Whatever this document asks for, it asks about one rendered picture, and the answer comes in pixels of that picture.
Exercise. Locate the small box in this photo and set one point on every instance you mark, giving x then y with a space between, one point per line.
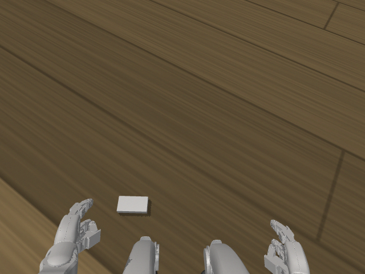
132 204

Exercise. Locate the left robot arm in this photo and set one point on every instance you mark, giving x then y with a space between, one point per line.
61 258

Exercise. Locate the right robot hand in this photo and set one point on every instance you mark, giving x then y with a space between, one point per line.
292 258

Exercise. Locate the left robot hand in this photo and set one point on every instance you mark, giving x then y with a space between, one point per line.
84 234

